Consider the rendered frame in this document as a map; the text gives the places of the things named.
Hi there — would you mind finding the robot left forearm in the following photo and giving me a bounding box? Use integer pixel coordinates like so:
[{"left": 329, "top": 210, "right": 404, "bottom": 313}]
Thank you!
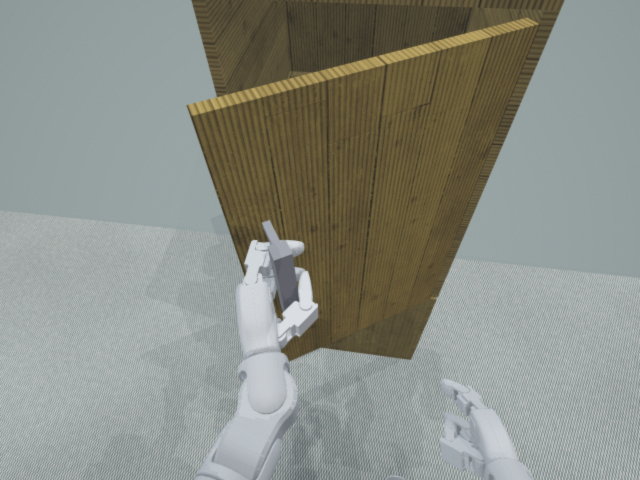
[{"left": 194, "top": 351, "right": 299, "bottom": 480}]

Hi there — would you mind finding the robot left hand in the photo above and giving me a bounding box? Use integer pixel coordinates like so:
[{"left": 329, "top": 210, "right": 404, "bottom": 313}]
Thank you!
[{"left": 236, "top": 240, "right": 318, "bottom": 360}]

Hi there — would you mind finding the robot right forearm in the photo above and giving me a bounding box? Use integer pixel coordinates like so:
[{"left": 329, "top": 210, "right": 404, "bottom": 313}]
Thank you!
[{"left": 484, "top": 458, "right": 534, "bottom": 480}]

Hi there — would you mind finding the robot right hand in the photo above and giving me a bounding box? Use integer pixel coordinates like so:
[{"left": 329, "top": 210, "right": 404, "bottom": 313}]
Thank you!
[{"left": 440, "top": 379, "right": 518, "bottom": 480}]

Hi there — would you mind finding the handle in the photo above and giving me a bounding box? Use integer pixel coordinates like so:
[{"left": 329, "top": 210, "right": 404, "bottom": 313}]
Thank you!
[{"left": 262, "top": 220, "right": 300, "bottom": 312}]

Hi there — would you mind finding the cupboard door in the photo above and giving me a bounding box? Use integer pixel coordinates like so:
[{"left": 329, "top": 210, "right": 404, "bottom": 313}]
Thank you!
[{"left": 187, "top": 17, "right": 540, "bottom": 361}]

